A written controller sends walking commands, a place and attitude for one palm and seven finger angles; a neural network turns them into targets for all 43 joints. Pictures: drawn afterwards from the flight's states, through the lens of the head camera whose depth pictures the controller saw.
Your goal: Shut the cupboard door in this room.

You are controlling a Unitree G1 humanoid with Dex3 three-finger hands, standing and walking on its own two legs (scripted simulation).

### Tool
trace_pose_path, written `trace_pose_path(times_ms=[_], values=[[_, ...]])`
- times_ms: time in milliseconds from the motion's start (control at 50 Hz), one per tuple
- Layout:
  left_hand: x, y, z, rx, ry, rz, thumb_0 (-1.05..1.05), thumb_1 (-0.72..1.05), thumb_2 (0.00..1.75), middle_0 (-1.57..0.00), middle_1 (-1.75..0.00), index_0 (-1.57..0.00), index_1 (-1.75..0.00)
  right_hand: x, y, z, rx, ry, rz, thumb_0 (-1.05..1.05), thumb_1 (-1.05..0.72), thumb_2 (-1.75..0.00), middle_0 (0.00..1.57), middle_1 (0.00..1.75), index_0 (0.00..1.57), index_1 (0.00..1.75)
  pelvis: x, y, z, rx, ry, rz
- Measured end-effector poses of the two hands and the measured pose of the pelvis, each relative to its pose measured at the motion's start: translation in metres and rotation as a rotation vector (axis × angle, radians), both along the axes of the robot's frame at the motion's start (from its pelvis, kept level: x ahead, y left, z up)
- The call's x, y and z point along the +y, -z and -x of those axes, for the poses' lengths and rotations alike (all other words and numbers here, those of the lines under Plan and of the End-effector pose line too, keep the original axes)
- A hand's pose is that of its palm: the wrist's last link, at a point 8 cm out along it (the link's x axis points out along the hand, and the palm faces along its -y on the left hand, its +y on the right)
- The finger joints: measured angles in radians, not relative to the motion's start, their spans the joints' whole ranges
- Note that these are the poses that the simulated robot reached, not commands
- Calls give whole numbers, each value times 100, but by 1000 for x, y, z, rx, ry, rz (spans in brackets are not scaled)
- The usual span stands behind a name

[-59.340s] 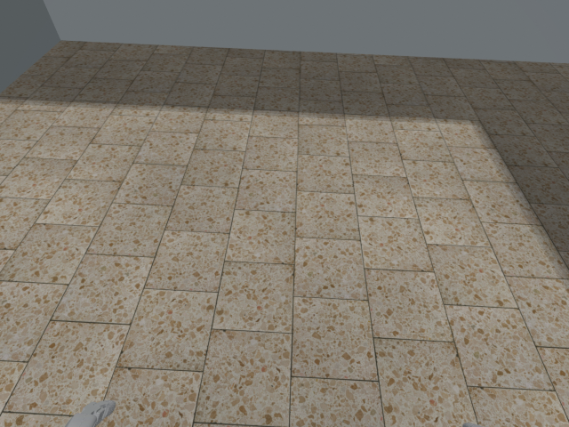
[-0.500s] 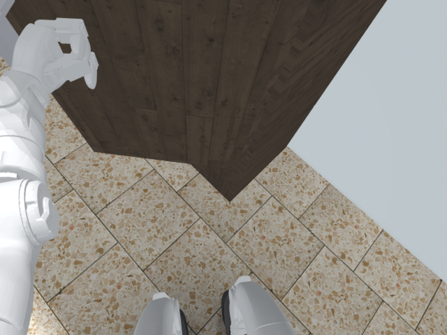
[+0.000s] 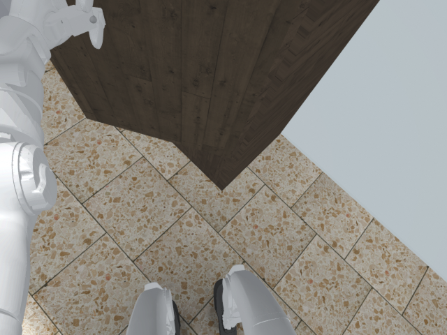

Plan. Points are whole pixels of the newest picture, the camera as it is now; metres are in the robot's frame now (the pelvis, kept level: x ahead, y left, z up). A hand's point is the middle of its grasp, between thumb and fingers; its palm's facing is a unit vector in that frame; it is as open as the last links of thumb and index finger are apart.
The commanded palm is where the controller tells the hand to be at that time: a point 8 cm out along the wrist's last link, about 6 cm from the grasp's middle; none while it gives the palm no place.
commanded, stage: pull the fist back off the door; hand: left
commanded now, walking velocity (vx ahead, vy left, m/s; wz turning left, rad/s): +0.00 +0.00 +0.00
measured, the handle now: out of the picture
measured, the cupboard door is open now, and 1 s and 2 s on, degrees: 30 25 25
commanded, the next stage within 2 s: draw the hand back to the body in 0.98 s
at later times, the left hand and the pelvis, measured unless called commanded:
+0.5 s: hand (111, 24) +0.57 +0.09 +0.11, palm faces +0.04 -1.00 +0.01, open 3.1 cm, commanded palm +0.53 +0.14 +0.11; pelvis +0.02 -0.01 +0.03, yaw +0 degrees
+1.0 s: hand (114, 71) +0.48 +0.09 +0.12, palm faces +0.02 -1.00 -0.04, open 3.1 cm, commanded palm +0.46 +0.15 +0.11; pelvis +0.00 -0.02 +0.03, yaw +1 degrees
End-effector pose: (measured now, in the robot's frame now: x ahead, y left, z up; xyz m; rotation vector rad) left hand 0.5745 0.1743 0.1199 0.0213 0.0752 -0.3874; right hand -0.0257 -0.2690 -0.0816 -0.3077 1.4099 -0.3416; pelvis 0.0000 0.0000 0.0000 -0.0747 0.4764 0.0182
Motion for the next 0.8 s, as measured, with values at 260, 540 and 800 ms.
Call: trace_pose_path(times_ms=[260,540,800], values=[[-4,10,-12,26,-404,111,2,93,94,-130,-150,-130,-150,24,1,21,44,16,-128,0,-90,-90,20,30,20,30,-3,-3,-7,30,18,-6],[-27,0,31,-30,-439,32,2,90,90,-130,-150,-130,-150,16,-17,13,6,42,-180,0,-90,-90,20,30,20,30,-14,-30,-17,-67,23,-32],[-18,14,94,-30,-437,21,1,90,90,-130,-150,-130,-150,-15,-17,-28,-96,-42,-148,0,-90,-90,20,30,20,30,-20,-37,-8,-143,12,-54]])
